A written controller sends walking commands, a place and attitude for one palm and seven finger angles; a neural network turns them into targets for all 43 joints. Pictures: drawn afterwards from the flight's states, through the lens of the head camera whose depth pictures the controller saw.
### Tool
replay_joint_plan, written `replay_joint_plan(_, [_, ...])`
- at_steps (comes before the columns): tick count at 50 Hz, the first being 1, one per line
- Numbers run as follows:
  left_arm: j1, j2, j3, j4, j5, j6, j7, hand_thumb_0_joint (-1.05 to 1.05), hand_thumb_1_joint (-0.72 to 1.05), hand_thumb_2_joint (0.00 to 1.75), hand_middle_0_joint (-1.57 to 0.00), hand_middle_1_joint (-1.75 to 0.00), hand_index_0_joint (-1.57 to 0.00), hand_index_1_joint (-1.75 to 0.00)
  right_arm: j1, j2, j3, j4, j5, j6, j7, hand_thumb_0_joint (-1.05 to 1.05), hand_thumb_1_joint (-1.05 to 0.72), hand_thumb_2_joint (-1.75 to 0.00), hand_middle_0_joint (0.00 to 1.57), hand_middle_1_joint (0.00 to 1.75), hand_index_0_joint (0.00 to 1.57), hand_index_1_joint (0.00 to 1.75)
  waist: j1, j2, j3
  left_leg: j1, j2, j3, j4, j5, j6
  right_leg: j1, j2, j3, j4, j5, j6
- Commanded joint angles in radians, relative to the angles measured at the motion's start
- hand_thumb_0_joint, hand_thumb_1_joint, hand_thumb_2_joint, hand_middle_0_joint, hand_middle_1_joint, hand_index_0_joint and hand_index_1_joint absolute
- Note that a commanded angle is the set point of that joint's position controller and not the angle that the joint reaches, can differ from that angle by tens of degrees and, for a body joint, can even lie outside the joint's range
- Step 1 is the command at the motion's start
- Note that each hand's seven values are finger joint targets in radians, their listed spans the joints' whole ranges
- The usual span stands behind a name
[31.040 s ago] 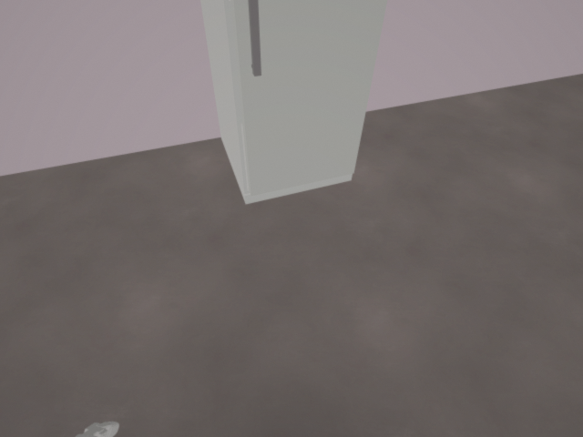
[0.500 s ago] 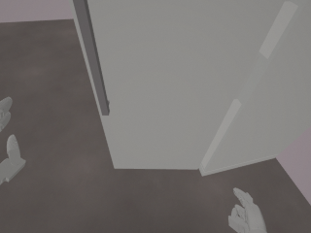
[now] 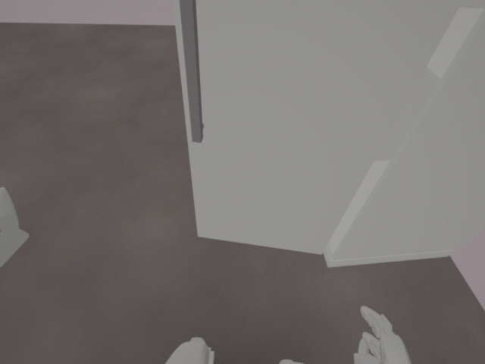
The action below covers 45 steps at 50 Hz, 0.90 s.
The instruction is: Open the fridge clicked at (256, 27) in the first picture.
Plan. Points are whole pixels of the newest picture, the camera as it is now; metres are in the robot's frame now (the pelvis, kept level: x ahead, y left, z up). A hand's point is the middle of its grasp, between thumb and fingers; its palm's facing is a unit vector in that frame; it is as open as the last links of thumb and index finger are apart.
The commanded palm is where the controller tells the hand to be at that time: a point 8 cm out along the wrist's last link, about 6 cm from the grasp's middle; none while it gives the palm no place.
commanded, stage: step back with the hand held close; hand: left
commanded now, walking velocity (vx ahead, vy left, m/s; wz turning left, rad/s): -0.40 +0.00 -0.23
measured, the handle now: (194, 50) +0.67 +0.16 +0.18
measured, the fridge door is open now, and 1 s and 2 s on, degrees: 76 76 76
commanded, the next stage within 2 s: stop stepping back and stand still in 0.12 s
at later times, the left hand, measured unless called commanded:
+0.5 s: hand out of the picture +0.10 +0.22 +0.21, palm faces +0.37 -0.83 -0.42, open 7.4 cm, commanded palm +0.05 +0.27 +0.20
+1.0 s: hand out of the picture +0.08 +0.21 +0.21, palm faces +0.37 -0.80 -0.47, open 7.4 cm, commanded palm +0.04 +0.25 +0.20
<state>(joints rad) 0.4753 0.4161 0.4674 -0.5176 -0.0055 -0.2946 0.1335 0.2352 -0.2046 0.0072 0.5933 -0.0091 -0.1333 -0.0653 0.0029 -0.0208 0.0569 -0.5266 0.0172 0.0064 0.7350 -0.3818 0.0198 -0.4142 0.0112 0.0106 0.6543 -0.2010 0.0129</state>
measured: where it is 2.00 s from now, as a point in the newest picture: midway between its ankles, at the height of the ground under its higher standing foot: outside the picture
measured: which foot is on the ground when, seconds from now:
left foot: up 0.00-0.10, down 0.12-0.42, up 0.44-0.60, down 0.62-0.82, up 0.84-1.00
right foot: down 0.00-0.12, up 0.14-0.40, down 0.42-1.00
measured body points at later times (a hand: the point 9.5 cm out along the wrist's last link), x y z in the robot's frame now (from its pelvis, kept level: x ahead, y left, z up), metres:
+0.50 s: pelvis -0.13 -0.01 +0.01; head -0.12 +0.01 +0.46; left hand +0.07 +0.26 +0.23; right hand +0.01 -0.25 -0.07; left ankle -0.01 +0.10 -0.67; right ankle -0.22 -0.11 -0.71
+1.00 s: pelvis -0.14 -0.02 +0.02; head -0.15 -0.02 +0.47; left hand +0.06 +0.25 +0.23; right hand -0.05 -0.28 -0.08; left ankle -0.08 +0.10 -0.69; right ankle -0.20 -0.10 -0.71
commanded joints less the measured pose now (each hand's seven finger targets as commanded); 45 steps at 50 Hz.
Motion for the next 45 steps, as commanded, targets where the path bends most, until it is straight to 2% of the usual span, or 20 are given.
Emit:
replay_joint_plan(1, [-0.065, 0.202, 0.096, -0.184, -0.028, -0.037, 0.036, 0.00, 0.90, 0.90, -0.20, -0.30, -0.20, -0.30, -0.070, -0.096, -0.053, -0.101, -0.008, -0.024, 0.008, 0.00, -0.90, -0.90, 0.20, 0.30, 0.20, 0.30, -0.010, -0.204, -0.142, 0.203, -0.032, 0.021, 0.295, -0.095, -0.039, -0.191, -0.312, 0.395, -0.445, -0.336, -0.170])
replay_joint_plan(4, [-0.123, 0.189, 0.067, -0.127, -0.032, -0.012, 0.038, 0.00, 0.90, 0.90, -0.20, -0.30, -0.20, -0.30, -0.068, -0.108, -0.041, -0.104, 0.007, -0.027, -0.009, 0.00, -0.90, -0.90, 0.20, 0.30, 0.20, 0.30, -0.028, -0.112, -0.043, 0.293, -0.020, 0.020, -0.117, -0.042, -0.016, -0.241, -0.155, 0.184, -0.311, -0.252, -0.057])
replay_joint_plan(5, [-0.133, 0.162, 0.040, -0.133, -0.039, -0.017, 0.034, 0.00, 0.90, 0.90, -0.20, -0.30, -0.20, -0.30, -0.078, -0.139, -0.041, -0.113, 0.015, -0.034, -0.020, 0.00, -0.90, -0.90, 0.20, 0.30, 0.20, 0.30, -0.026, 0.073, -0.014, 0.199, 0.068, -0.094, -0.329, -0.122, 0.023, -0.197, -0.063, 0.120, -0.105, -0.256, -0.022])
replay_joint_plan(6, [-0.135, 0.152, 0.057, -0.145, -0.033, -0.029, 0.042, 0.00, 0.90, 0.90, -0.20, -0.30, -0.20, -0.30, -0.106, -0.177, -0.044, -0.133, 0.018, -0.049, -0.033, 0.00, -0.90, -0.90, 0.20, 0.30, 0.20, 0.30, -0.008, 0.374, -0.020, -0.062, 0.301, -0.358, -0.541, -0.244, 0.110, -0.015, 0.054, 0.018, 0.249, -0.233, 0.022])
replay_joint_plan(7, [-0.176, 0.171, 0.082, -0.153, -0.016, -0.030, 0.053, 0.00, 0.90, 0.90, -0.20, -0.30, -0.20, -0.30, -0.083, -0.133, -0.051, -0.121, -0.002, -0.066, -0.036, 0.00, -0.90, -0.90, 0.20, 0.30, 0.20, 0.30, -0.014, 0.364, -0.048, -0.152, 0.410, -0.436, -0.593, -0.206, 0.179, 0.037, 0.075, 0.063, 0.555, -0.275, 0.021])
replay_joint_plan(8, [-0.170, 0.203, 0.103, -0.125, -0.017, -0.037, 0.058, 0.00, 0.90, 0.90, -0.20, -0.30, -0.20, -0.30, -0.082, -0.106, -0.064, -0.104, -0.002, -0.071, -0.036, 0.00, -0.90, -0.90, 0.20, 0.30, 0.20, 0.30, 0.003, 0.224, -0.087, -0.069, 0.404, -0.382, -0.543, -0.106, 0.179, -0.013, 0.056, 0.104, 0.643, -0.280, 0.019])
replay_joint_plan(11, [-0.089, 0.159, 0.088, -0.175, -0.040, -0.030, 0.030, 0.00, 0.90, 0.90, -0.20, -0.30, -0.20, -0.30, -0.094, -0.154, -0.112, -0.111, 0.007, -0.082, 0.006, 0.00, -0.90, -0.90, 0.20, 0.30, 0.20, 0.30, 0.013, 0.188, -0.177, 0.005, 0.349, -0.224, -0.477, -0.131, 0.167, 0.021, 0.065, 0.052, 0.649, -0.276, 0.028])
replay_joint_plan(18, [-0.041, 0.183, 0.081, -0.262, -0.032, 0.023, 0.048, 0.00, 0.90, 0.90, -0.20, -0.30, -0.20, -0.30, -0.076, -0.118, -0.060, -0.118, 0.001, -0.092, 0.014, 0.00, -0.90, -0.90, 0.20, 0.30, 0.20, 0.30, 0.007, 0.291, -0.210, 0.118, 0.137, -0.019, -0.455, -0.294, -0.028, 0.318, 0.076, -0.138, -0.200, -0.348, -0.048])
replay_joint_plan(19, [-0.047, 0.174, 0.070, -0.250, -0.031, 0.029, 0.042, 0.00, 0.90, 0.90, -0.20, -0.30, -0.20, -0.30, -0.072, -0.095, -0.050, -0.119, 0.006, -0.079, 0.017, 0.00, -0.90, -0.90, 0.20, 0.30, 0.20, 0.30, 0.003, 0.172, -0.175, 0.117, 0.065, 0.061, -0.283, -0.192, -0.048, 0.272, -0.010, -0.041, -0.334, -0.327, -0.090])
replay_joint_plan(21, [-0.088, 0.281, 0.134, -0.236, -0.033, 0.017, 0.052, 0.00, 0.90, 0.90, -0.20, -0.30, -0.20, -0.30, -0.103, -0.092, -0.039, -0.098, -0.001, -0.053, 0.010, 0.00, -0.90, -0.90, 0.20, 0.30, 0.20, 0.30, 0.021, -0.147, -0.095, 0.024, 0.006, 0.016, 0.232, 0.017, -0.049, 0.067, -0.356, 0.449, -0.526, -0.299, -0.230])
replay_joint_plan(22, [-0.113, 0.317, 0.173, -0.233, -0.033, 0.002, 0.066, 0.00, 0.90, 0.90, -0.20, -0.30, -0.20, -0.30, -0.096, -0.098, -0.028, -0.079, -0.011, -0.048, 0.003, 0.00, -0.90, -0.90, 0.20, 0.30, 0.20, 0.30, 0.012, -0.077, -0.104, -0.079, 0.018, 0.002, 0.308, 0.034, -0.051, 0.140, -0.377, 0.378, -0.480, -0.052, -0.238])
replay_joint_plan(24, [-0.034, 0.198, 0.097, -0.095, -0.034, 0.020, 0.056, 0.00, 0.90, 0.90, -0.20, -0.30, -0.20, -0.30, -0.065, -0.106, -0.047, -0.074, 0.014, -0.049, -0.004, 0.00, -0.90, -0.90, 0.20, 0.30, 0.20, 0.30, -0.007, -0.090, -0.142, -0.123, 0.023, -0.023, 0.231, 0.082, -0.046, 0.318, -0.284, 0.294, -0.318, 0.205, -0.195])
replay_joint_plan(26, [0.002, 0.172, 0.080, -0.055, -0.029, 0.026, 0.056, 0.00, 0.90, 0.90, -0.20, -0.30, -0.20, -0.30, -0.085, -0.099, -0.031, -0.075, 0.009, -0.034, -0.007, 0.00, -0.90, -0.90, 0.20, 0.30, 0.20, 0.30, -0.003, -0.055, -0.126, 0.023, 0.025, 0.033, 0.007, 0.121, -0.023, 0.258, -0.239, 0.166, -0.248, 0.307, -0.161])
replay_joint_plan(29, [-0.061, 0.147, 0.031, 0.005, -0.032, 0.035, 0.051, 0.00, 0.90, 0.90, -0.20, -0.30, -0.20, -0.30, -0.077, -0.116, -0.036, -0.059, 0.013, -0.041, -0.023, 0.00, -0.90, -0.90, 0.20, 0.30, 0.20, 0.30, -0.016, -0.043, -0.113, 0.285, -0.003, 0.088, -0.237, 0.161, 0.006, 0.135, -0.149, 0.060, -0.192, 0.072, -0.082])
replay_joint_plan(34, [-0.081, 0.196, 0.050, -0.097, -0.028, 0.027, 0.052, 0.00, 0.90, 0.90, -0.20, -0.30, -0.20, -0.30, -0.085, -0.142, -0.041, -0.077, 0.005, -0.041, -0.039, 0.00, -0.90, -0.90, 0.20, 0.30, 0.20, 0.30, -0.020, 0.205, -0.096, 0.320, 0.266, -0.377, -0.488, -0.068, 0.141, 0.004, -0.004, -0.020, 0.056, -0.280, -0.005])
replay_joint_plan(37, [-0.097, 0.194, 0.060, -0.185, -0.012, 0.024, 0.052, 0.00, 0.90, 0.90, -0.20, -0.30, -0.20, -0.30, -0.092, -0.140, -0.044, -0.083, -0.011, -0.046, -0.030, 0.00, -0.90, -0.90, 0.20, 0.30, 0.20, 0.30, -0.008, 0.197, -0.051, 0.047, 0.218, -0.242, -0.554, -0.240, 0.092, 0.262, 0.000, -0.057, -0.056, -0.249, -0.029])
replay_joint_plan(39, [-0.044, 0.212, 0.088, -0.230, -0.009, 0.022, 0.054, 0.00, 0.90, 0.90, -0.20, -0.30, -0.20, -0.30, -0.087, -0.131, -0.047, -0.091, -0.007, -0.048, -0.022, 0.00, -0.90, -0.90, 0.20, 0.30, 0.20, 0.30, -0.006, 0.181, -0.106, 0.022, 0.123, -0.091, -0.415, -0.205, 0.038, 0.348, -0.023, -0.030, -0.200, -0.219, -0.053])
replay_joint_plan(40, [-0.003, 0.210, 0.093, -0.214, -0.012, 0.023, 0.054, 0.00, 0.90, 0.90, -0.20, -0.30, -0.20, -0.30, -0.091, -0.119, -0.049, -0.094, -0.005, -0.041, -0.016, 0.00, -0.90, -0.90, 0.20, 0.30, 0.20, 0.30, -0.007, 0.099, -0.114, 0.017, 0.054, -0.020, -0.270, -0.177, 0.013, 0.310, -0.078, 0.081, -0.273, -0.310, -0.092])
replay_joint_plan(42, [0.048, 0.205, 0.102, -0.189, -0.023, 0.029, 0.053, 0.00, 0.90, 0.90, -0.20, -0.30, -0.20, -0.30, -0.095, -0.116, -0.065, -0.083, 0.003, -0.022, -0.005, 0.00, -0.90, -0.90, 0.20, 0.30, 0.20, 0.30, 0.011, -0.151, -0.041, -0.061, -0.021, 0.024, 0.161, -0.030, -0.025, 0.176, -0.328, 0.513, -0.498, -0.472, -0.232])
replay_joint_plan(45, [0.032, 0.201, 0.119, -0.139, -0.020, -0.001, 0.063, 0.00, 0.90, 0.90, -0.20, -0.30, -0.20, -0.30, -0.044, -0.107, -0.047, -0.071, 0.003, -0.032, 0.001, 0.00, -0.90, -0.90, 0.20, 0.30, 0.20, 0.30, -0.009, -0.013, -0.097, -0.144, 0.035, -0.010, 0.170, -0.014, -0.030, 0.382, -0.325, 0.344, -0.322, 0.191, -0.248])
